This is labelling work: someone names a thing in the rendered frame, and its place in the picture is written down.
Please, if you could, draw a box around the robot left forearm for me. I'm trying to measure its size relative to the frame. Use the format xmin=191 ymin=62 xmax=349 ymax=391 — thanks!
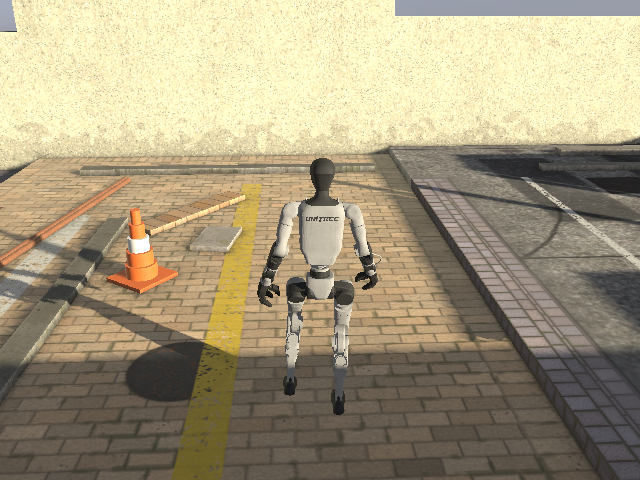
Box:
xmin=260 ymin=242 xmax=282 ymax=286

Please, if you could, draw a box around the robot left shin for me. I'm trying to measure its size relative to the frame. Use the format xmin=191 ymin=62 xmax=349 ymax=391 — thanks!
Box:
xmin=285 ymin=315 xmax=300 ymax=383

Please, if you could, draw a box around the robot shin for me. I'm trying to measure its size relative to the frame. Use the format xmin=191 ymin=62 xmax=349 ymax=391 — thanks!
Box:
xmin=333 ymin=336 xmax=349 ymax=401
xmin=285 ymin=315 xmax=300 ymax=383

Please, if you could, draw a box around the robot right shin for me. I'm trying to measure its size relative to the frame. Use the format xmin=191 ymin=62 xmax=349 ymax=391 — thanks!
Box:
xmin=333 ymin=336 xmax=349 ymax=401

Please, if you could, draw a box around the robot right forearm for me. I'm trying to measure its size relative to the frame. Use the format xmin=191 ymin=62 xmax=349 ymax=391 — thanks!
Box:
xmin=359 ymin=241 xmax=376 ymax=276

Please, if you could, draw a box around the robot left hand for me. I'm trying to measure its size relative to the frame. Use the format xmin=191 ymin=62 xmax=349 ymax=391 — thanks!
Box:
xmin=257 ymin=282 xmax=280 ymax=307

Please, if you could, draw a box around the robot right hand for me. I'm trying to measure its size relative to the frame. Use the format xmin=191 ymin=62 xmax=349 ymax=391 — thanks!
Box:
xmin=355 ymin=272 xmax=378 ymax=290

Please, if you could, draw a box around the robot left upper arm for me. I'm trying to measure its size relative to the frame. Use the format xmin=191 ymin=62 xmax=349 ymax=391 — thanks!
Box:
xmin=273 ymin=201 xmax=301 ymax=258

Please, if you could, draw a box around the robot right upper arm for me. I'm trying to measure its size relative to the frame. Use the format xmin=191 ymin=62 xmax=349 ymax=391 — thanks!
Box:
xmin=342 ymin=202 xmax=370 ymax=257

